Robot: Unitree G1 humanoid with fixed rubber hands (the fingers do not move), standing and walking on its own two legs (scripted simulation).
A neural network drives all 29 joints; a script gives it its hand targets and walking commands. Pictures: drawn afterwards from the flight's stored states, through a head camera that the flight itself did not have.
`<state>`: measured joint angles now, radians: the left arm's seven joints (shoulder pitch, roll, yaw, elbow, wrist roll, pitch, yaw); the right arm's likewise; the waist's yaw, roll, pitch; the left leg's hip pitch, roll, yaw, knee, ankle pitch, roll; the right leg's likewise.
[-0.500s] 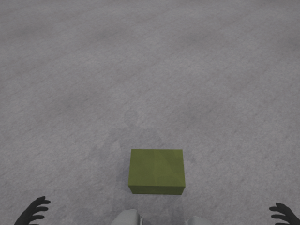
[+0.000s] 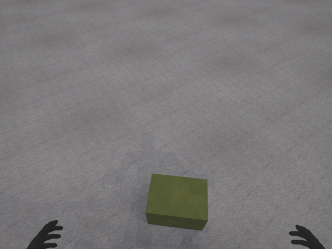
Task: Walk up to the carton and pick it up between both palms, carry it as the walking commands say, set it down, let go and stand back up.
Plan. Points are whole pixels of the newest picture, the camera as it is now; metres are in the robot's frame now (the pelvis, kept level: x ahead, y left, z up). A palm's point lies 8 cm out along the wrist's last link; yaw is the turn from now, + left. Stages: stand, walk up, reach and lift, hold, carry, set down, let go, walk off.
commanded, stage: walk up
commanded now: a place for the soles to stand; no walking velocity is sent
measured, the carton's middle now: (177, 202) +0.44 -0.02 -0.66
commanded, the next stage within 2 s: reach and lift in 1.42 s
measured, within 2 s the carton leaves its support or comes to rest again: neither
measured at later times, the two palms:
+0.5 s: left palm out of the picture +0.09 +0.36 -0.09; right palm out of the picture +0.12 -0.30 -0.09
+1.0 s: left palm out of the picture +0.11 +0.35 -0.08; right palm (301, 244) +0.16 -0.29 -0.07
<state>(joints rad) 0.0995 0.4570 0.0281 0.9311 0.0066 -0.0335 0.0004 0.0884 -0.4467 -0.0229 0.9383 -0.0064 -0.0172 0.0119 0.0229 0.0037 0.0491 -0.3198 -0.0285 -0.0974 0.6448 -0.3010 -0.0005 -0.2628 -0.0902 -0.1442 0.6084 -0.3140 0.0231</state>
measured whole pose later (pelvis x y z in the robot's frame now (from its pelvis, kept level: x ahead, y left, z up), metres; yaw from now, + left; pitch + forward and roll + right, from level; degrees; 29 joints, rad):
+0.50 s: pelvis +0.00 +0.02 +0.00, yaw +3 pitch -1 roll +0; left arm 0.09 0.46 0.03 0.99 -0.01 -0.02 0.02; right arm 0.12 -0.43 -0.03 0.95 -0.02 0.01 0.02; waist 0.00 -0.01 0.09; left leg -0.29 -0.08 -0.06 0.57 -0.26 0.05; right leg -0.25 -0.04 -0.03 0.60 -0.41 -0.02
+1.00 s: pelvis +0.02 +0.02 +0.02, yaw +1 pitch -1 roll +0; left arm 0.07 0.41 0.01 1.07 0.00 -0.04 0.02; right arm 0.00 -0.40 -0.02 1.06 -0.01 0.00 0.01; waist 0.02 0.00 0.05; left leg -0.15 -0.05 -0.04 0.34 -0.16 0.03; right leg -0.11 -0.02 0.00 0.32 -0.19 0.02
